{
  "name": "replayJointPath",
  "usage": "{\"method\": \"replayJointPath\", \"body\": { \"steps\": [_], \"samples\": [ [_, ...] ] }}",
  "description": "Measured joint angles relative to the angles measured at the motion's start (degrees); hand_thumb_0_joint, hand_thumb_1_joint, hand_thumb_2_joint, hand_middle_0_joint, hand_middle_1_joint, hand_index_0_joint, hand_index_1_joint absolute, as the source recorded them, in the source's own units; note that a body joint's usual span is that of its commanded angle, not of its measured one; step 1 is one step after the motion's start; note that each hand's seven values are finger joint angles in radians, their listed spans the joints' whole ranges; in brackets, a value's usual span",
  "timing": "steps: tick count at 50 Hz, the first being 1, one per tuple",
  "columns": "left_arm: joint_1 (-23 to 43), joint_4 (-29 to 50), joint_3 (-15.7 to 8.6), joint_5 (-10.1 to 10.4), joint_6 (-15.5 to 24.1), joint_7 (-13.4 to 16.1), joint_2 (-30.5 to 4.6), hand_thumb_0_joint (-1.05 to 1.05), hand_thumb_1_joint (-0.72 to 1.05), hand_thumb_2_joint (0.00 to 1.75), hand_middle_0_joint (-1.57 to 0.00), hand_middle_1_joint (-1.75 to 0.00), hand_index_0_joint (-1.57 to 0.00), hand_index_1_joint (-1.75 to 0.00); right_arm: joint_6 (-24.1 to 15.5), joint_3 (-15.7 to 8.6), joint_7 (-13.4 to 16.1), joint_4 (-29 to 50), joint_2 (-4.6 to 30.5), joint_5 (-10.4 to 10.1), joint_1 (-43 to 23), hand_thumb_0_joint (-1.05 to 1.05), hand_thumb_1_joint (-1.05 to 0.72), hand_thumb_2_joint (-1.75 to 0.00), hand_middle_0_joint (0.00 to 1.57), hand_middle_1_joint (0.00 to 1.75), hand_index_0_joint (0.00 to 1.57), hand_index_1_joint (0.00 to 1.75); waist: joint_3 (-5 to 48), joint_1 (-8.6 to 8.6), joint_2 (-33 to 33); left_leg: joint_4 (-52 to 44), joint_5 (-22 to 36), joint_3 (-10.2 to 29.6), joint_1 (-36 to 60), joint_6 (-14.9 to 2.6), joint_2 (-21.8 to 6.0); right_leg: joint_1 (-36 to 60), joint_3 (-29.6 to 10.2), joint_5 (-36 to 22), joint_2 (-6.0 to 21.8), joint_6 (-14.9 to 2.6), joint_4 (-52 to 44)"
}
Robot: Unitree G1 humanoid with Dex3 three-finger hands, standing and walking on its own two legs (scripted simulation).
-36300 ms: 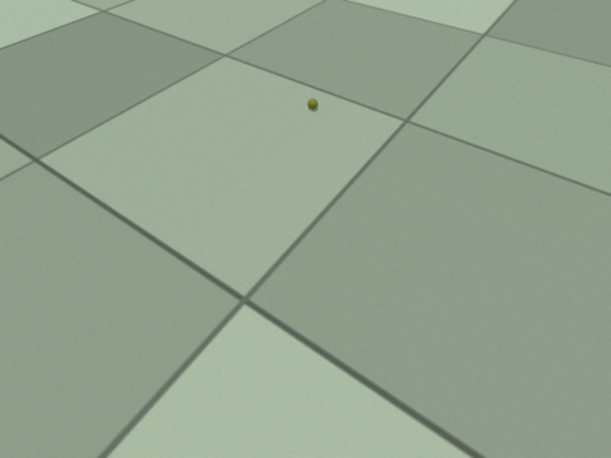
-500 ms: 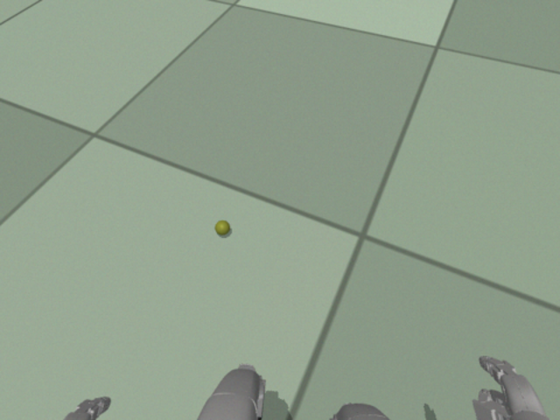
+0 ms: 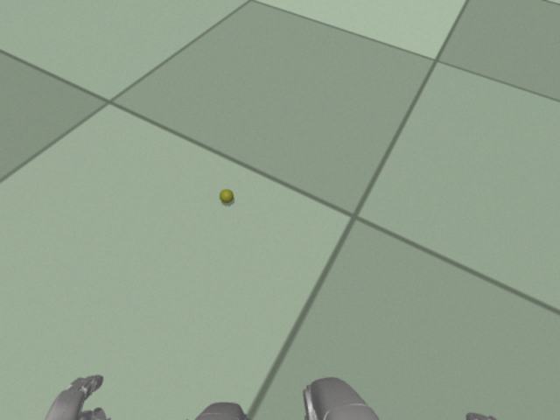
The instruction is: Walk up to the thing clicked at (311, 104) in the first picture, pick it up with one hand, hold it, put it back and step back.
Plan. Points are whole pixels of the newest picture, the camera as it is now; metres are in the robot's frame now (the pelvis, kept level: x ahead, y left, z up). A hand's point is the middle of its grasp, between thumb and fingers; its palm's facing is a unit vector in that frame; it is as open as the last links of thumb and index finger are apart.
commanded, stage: step back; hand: left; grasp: from above
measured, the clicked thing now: (226, 196) +0.98 +0.24 -0.74
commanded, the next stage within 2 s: stand in 1.30 s
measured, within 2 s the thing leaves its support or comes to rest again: neither
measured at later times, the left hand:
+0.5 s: hand out of the picture -0.03 +0.28 -0.14, palm faces -0.01 -0.91 -0.42, open 7.4 cm
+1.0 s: hand out of the picture +0.03 +0.24 -0.14, palm faces +0.01 -0.93 -0.36, open 7.3 cm
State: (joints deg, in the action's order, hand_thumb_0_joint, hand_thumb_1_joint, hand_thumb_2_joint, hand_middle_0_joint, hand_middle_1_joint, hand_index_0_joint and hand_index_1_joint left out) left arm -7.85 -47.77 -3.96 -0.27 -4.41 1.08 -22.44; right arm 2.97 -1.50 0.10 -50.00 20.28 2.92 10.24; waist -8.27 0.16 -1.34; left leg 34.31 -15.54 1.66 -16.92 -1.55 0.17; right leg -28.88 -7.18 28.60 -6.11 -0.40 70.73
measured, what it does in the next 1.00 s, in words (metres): steps on the spot: right foot, then left foot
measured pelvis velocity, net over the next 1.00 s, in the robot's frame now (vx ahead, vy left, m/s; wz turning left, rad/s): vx -0.06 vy -0.02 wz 0.00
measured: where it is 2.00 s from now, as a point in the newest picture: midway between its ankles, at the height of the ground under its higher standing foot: outside the picture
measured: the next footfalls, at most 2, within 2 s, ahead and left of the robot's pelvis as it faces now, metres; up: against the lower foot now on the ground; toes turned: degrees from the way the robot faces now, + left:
right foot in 0.18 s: -0.08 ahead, -0.14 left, +0.00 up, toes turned -2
left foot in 0.46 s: -0.02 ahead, +0.12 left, +0.00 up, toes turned -1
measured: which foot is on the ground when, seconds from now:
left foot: down 0.00-0.22, up 0.24-0.44, down 0.46-1.00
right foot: up 0.00-0.16, down 0.18-0.50, up 0.52-0.74, down 0.76-1.00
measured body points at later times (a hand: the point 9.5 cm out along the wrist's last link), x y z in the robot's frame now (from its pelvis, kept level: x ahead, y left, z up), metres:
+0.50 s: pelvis -0.10 +0.00 -0.01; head -0.08 -0.01 +0.44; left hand -0.03 +0.32 -0.11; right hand -0.05 -0.32 -0.14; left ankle -0.08 +0.13 -0.73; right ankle -0.12 -0.14 -0.73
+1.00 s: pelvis -0.06 -0.02 +0.00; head -0.05 -0.03 +0.45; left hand +0.03 +0.28 -0.12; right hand +0.00 -0.33 -0.14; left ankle -0.06 +0.12 -0.72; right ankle -0.05 -0.14 -0.73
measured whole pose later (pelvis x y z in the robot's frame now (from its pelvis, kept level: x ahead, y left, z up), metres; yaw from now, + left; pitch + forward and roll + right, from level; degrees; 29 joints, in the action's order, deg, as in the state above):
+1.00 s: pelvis -0.06 -0.02 +0.00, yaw +0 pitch -2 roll +0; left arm -7.5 -57.2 -2.1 -1.5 1.7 -0.9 -19.0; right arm -0.1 -2.3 0.1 -58.3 22.7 1.3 12.2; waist -3.1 -1.0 2.0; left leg 38.5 -24.4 2.6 -16.1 -0.1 -0.5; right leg -15.1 2.6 17.5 2.2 0.2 34.3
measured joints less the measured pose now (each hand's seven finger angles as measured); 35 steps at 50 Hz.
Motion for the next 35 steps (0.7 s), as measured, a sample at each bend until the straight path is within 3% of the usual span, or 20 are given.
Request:
{"method": "replayJointPath", "body": {
  "steps": [3, 8, 10, 11, 14, 18, 22, 25, 26, 29, 32, 35],
  "samples": [
    [-1.43, -0.55, -0.08, -0.24, 0.85, -0.1, -0.14, 0.01, 0.91, 0.89, -0.2, -0.3, -0.21, -0.3, -0.36, -0.39, 0.1, 1.19, 0.56, -0.44, -1.82, 0.0, -0.9, -0.9, 0.21, 0.3, 0.2, 0.3, 0.14, -0.9, 0.03, -1.33, 2.56, -0.7, -1.9, 0.1, -0.79, 5.12, 0.4, -0.16, 1.05, 1.1, -4.18],
    [-4.54, -3.3, 0.61, -0.75, 3.08, -0.5, -0.41, 0.01, 0.91, 0.89, -0.2, -0.3, -0.21, -0.3, -0.76, -0.83, -0.39, 3.11, 1.57, -0.55, -5.62, 0.0, -0.9, -0.9, 0.2, 0.3, 0.2, 0.3, 0.19, -1.97, 0.29, 1.34, 3.79, -3.77, -5.94, 0.68, -2.24, 16.89, 3.87, -1.25, 5.65, 1.17, -30.79],
    [-4.65, -5.79, 0.63, -1.35, 3.89, -0.52, 1.04, 0.01, 0.91, 0.89, -0.2, -0.3, -0.21, -0.3, -0.4, -1.29, -0.49, 2.86, 2.68, -0.64, -6.5, 0.0, -0.9, -0.9, 0.2, 0.3, 0.2, 0.3, -0.56, -1.31, 3.87, 4.34, 3.18, -2.26, -7.29, 0.79, -4.37, 19.72, 5.62, -5.53, 3.67, 0.37, -36.54],
    [-5.11, -6.5, 0.76, -1.73, 4.15, -0.67, 1.8, 0.01, 0.91, 0.89, -0.2, -0.3, -0.21, -0.3, -0.15, -1.54, -0.38, 2.33, 2.94, -0.74, -6.05, 0.0, -0.9, -0.9, 0.2, 0.3, 0.2, 0.3, -0.32, -0.9, 5.41, 5.75, 0.39, -0.43, -7.74, 0.58, -4.3, 20.03, 6.43, -6.17, 2.86, 0.16, -36.73],
    [-7.89, -7.19, 0.94, -2.29, 4.4, -1.15, 2.06, 0.01, 0.91, 0.89, -0.2, -0.3, -0.21, -0.3, 0.58, -1.53, -0.38, -0.22, 2.18, -0.99, -3.16, 0.0, -0.91, -0.9, 0.2, 0.3, 0.2, 0.3, 3.2, -3.15, 3.81, 12.07, -8.33, 2.57, -8.59, 1.65, 0.08, 18.12, 4.27, -6.15, 4.51, -0.84, -35.16],
    [-8.17, -8.04, 0.7, -2.17, 4.66, -1.05, 2.54, 0.01, 0.9, 0.89, -0.21, -0.3, -0.21, -0.3, -0.17, -1.67, -0.64, -2.95, 2.95, -1.71, 0.33, 0.0, -0.91, -0.9, 0.2, 0.3, 0.2, 0.3, 4.74, -2.24, 4.13, 16.21, -7.41, 5.04, -6.82, 2.33, 2.09, 18.09, 5.14, -7.71, 6.38, 0.08, -36.77],
    [-6.65, -6.7, 0.42, -2.33, 5.26, -1.55, 1.85, 0.01, 0.9, 0.89, -0.21, -0.3, -0.21, -0.3, -0.97, -1.65, -1.05, -5.47, 3.12, -1.34, 3.26, 0.0, -0.91, -0.9, 0.2, 0.3, 0.2, 0.3, 5.01, -1.53, 4.32, 6.79, -9.23, 2.38, -0.97, 2.73, 0.41, 17.04, 7.23, -7.36, 7.61, 0.81, -35.91],
    [-4.81, -5.95, 0.26, -1.95, 4.78, -1.64, 0.2, 0.01, 0.9, 0.89, -0.21, -0.3, -0.21, -0.3, -2.17, -1.84, -1.01, -7.25, 1.37, -1.02, 3.47, 0.01, -0.91, -0.9, 0.2, 0.3, 0.2, 0.3, 3.12, -1.8, 0.86, -1.41, -1.03, -0.28, 3.3, 1.94, 2.32, 16.19, 6.55, -5.88, 10.42, 1.42, -32.69],
    [-4.71, -5.95, 0.27, -1.63, 4.53, -1.54, -0.22, 0.01, 0.9, 0.89, -0.2, -0.3, -0.21, -0.3, -2.73, -1.79, -1.0, -7.3, 0.65, -0.79, 3.38, 0.01, -0.91, -0.9, 0.2, 0.3, 0.2, 0.3, 2.85, -2.02, -0.33, -2.14, -0.5, -1.17, 3.85, 1.62, 2.85, 15.23, 5.41, -5.91, 10.73, 0.78, -30.6],
    [-4.04, -7.19, 0.56, -1.12, 3.6, -1.6, -0.57, 0.01, 0.91, 0.89, -0.2, -0.3, -0.21, -0.3, -4.25, -1.62, -1.24, -6.4, -0.27, -0.63, 4.3, 0.01, -0.91, -0.9, 0.2, 0.3, 0.2, 0.3, 3.9, -0.4, 0.06, -2.48, -0.74, -0.32, 3.65, 0.51, 1.79, 11.55, 5.48, 0.53, 8.2, -0.77, -22.33],
    [-3.59, -7.18, 0.45, -0.86, 3.95, -2.1, -1.4, 0.01, 0.91, 0.89, -0.2, -0.3, -0.21, -0.3, -4.73, -1.32, -1.14, -5.89, -0.75, -0.44, 4.75, 0.0, -0.91, -0.9, 0.2, 0.3, 0.2, 0.3, 4.33, 0.02, -0.49, -4.6, 0.05, -0.4, 4.8, 0.72, 0.83, 9.11, 6.06, -0.12, 7.87, -1.25, -20.29],
    [-2.83, -7.36, 0.19, -0.78, 4.42, -2.49, -1.73, 0.01, 0.91, 0.89, -0.2, -0.3, -0.21, -0.3, -4.97, -1.35, -1.04, -5.49, -0.37, -0.36, 4.73, 0.0, -0.9, -0.9, 0.21, 0.3, 0.2, 0.3, 4.25, 0.69, -0.74, -4.88, 0.0, -0.25, 5.18, 1.5, 0.32, 8.93, 6.62, -1.72, 8.38, -0.9, -24.99]
  ]
}}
